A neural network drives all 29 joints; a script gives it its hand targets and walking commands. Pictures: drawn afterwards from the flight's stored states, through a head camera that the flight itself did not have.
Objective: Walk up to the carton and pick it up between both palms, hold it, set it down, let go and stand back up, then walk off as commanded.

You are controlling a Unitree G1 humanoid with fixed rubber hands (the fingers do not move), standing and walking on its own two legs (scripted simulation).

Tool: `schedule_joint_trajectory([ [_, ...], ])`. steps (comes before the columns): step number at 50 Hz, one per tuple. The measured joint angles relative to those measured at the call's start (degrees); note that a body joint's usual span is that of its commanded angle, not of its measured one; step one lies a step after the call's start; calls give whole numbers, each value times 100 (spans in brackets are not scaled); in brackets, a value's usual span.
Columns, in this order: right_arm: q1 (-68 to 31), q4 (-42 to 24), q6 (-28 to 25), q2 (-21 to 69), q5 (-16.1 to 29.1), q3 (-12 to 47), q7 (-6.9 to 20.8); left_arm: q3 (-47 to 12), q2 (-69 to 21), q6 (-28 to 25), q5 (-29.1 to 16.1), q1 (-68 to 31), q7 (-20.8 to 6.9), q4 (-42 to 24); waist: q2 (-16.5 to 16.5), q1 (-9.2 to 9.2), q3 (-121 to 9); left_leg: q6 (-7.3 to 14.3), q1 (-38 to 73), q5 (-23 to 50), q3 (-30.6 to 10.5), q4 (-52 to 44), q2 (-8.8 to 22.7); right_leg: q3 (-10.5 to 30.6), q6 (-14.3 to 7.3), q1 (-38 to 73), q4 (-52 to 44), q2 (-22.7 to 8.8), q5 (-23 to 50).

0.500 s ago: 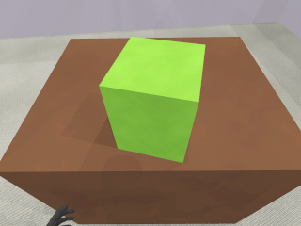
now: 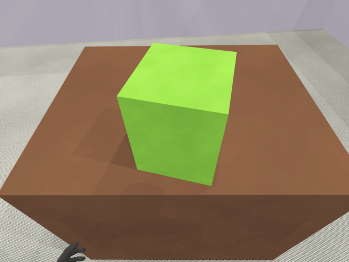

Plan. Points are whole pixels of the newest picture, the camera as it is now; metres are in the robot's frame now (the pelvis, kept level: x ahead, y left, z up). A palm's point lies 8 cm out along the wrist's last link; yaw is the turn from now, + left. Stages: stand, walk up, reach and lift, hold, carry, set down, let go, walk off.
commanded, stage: stand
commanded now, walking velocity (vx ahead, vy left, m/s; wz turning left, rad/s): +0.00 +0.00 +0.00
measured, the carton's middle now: (182, 115) +0.43 +0.01 +0.10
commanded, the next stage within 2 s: walk off in 0.54 s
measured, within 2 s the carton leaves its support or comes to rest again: neither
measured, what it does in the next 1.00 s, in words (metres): shifts its weight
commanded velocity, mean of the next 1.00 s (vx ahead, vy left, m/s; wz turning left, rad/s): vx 0.00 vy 0.00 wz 0.00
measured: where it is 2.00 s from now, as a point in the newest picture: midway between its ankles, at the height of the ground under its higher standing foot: outside the picture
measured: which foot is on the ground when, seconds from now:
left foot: down 0.00-1.00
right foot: down 0.00-1.00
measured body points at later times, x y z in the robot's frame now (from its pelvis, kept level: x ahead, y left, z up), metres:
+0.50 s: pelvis +0.00 +0.00 +0.00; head +0.00 +0.00 +0.45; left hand +0.12 +0.29 -0.10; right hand +0.07 -0.30 -0.12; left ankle +0.00 +0.13 -0.74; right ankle -0.01 -0.13 -0.74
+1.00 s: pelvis -0.06 -0.01 -0.02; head -0.06 -0.01 +0.43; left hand +0.05 +0.31 -0.12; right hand +0.02 -0.32 -0.13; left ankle +0.00 +0.13 -0.74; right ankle -0.02 -0.13 -0.74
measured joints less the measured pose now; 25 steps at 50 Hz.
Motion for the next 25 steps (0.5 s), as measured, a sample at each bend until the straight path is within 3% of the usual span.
schedule_joint_trajectory([
  [25, 0, 161, 0, 0, 14, 0, -9, -32, 0, -4, 0, -155, 0, 251, 0, 0, 0, 0, 0, 86, -21, -79, -1, -26, -12, 0, -56, 0, 63],
])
